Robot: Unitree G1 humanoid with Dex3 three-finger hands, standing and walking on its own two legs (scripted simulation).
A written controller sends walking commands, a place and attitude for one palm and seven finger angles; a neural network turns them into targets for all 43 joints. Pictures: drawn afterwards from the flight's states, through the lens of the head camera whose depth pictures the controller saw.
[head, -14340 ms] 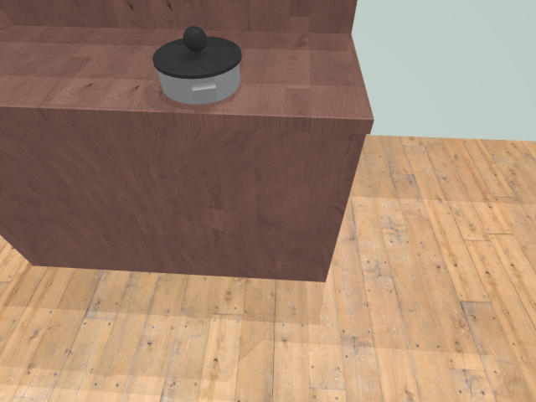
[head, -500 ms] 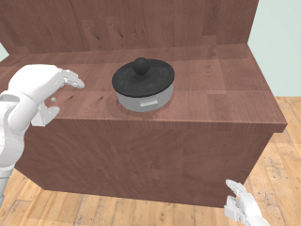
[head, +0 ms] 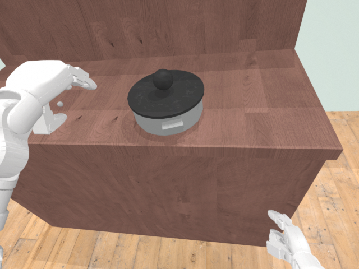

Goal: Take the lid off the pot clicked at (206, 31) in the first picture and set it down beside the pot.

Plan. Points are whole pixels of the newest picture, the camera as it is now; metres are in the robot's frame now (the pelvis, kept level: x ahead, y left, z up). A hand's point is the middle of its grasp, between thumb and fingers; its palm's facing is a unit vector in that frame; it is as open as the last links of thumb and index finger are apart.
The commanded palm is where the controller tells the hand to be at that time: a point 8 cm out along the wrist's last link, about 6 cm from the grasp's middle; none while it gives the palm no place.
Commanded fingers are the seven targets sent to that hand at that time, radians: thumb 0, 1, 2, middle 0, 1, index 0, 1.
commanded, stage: move the open hand above the knob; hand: left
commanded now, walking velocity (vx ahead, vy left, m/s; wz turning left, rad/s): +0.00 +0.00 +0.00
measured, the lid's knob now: (163, 79) +0.53 +0.10 +0.17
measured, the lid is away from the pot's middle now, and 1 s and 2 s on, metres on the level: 0.00 0.00 0.00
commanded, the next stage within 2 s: none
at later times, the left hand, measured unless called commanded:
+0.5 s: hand (82, 89) +0.37 +0.22 +0.25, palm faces +0.00 +0.00 -1.00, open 10.2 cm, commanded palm +0.33 +0.21 +0.32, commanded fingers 0.00 -0.45 1.74 -0.87 -0.08 -0.87 -0.08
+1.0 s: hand (123, 74) +0.41 +0.15 +0.26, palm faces +0.02 +0.00 -1.00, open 10.2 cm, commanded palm +0.38 +0.15 +0.32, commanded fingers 0.00 -0.45 1.74 -0.87 -0.08 -0.87 -0.08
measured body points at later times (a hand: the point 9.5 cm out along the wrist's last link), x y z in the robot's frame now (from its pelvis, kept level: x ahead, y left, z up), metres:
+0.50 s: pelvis +0.01 +0.01 +0.00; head +0.02 -0.04 +0.45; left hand +0.37 +0.22 +0.31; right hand +0.24 -0.20 -0.09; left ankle +0.06 +0.07 -0.74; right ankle +0.01 -0.11 -0.74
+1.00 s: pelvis +0.01 +0.01 +0.00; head +0.02 -0.05 +0.45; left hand +0.41 +0.14 +0.31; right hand +0.22 -0.21 -0.11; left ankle +0.06 +0.07 -0.74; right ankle +0.01 -0.11 -0.74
